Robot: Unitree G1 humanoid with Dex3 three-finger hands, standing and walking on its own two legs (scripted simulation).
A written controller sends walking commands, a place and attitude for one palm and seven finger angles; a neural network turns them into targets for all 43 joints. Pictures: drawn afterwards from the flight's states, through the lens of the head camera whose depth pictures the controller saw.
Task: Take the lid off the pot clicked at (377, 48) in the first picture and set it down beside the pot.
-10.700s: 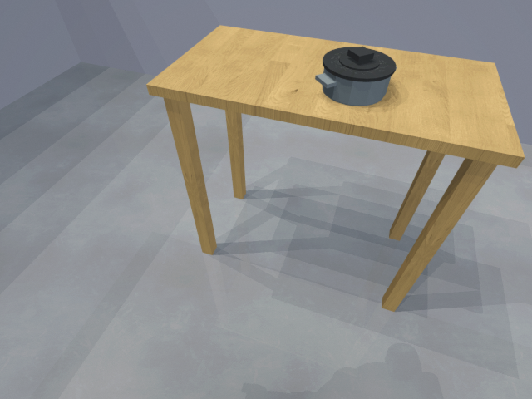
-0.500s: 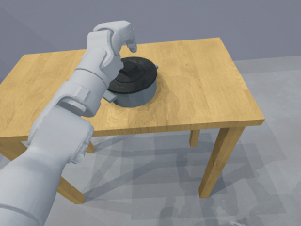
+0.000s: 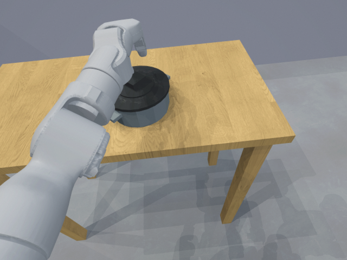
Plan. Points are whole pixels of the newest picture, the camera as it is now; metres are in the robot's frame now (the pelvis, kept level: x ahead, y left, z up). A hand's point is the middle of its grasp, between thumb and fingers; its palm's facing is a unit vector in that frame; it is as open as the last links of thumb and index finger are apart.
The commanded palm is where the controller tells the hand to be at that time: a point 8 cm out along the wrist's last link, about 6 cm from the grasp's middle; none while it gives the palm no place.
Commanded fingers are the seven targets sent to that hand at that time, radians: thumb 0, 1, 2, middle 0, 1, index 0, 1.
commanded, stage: move the open hand above the knob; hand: left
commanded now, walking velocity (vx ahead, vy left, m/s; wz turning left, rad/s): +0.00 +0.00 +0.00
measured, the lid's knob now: (133, 79) +0.52 +0.07 +0.15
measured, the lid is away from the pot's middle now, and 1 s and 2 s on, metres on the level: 0.00 0.00 0.00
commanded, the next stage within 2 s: lower the open fingers around the knob in 0.26 s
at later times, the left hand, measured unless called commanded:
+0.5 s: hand (126, 66) +0.49 +0.08 +0.21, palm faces -0.32 -0.10 -0.94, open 10.0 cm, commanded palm +0.48 +0.08 +0.27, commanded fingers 0.00 -0.39 1.68 -0.87 -0.08 -0.87 -0.08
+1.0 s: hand (132, 79) +0.48 +0.07 +0.18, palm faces -0.38 -0.05 -0.92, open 10.0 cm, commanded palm +0.48 +0.07 +0.23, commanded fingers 0.00 -0.39 1.68 -0.87 -0.08 -0.87 -0.08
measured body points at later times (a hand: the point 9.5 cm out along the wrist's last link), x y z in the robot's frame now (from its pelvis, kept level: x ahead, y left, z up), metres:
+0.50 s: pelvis +0.00 +0.00 +0.00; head +0.03 -0.04 +0.45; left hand +0.50 +0.08 +0.26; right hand +0.08 -0.26 -0.15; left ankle -0.02 +0.09 -0.74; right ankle -0.02 -0.13 -0.74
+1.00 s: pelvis +0.00 +0.00 +0.00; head +0.03 -0.03 +0.45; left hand +0.49 +0.07 +0.23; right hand +0.05 -0.25 -0.15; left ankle -0.02 +0.09 -0.74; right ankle -0.02 -0.13 -0.74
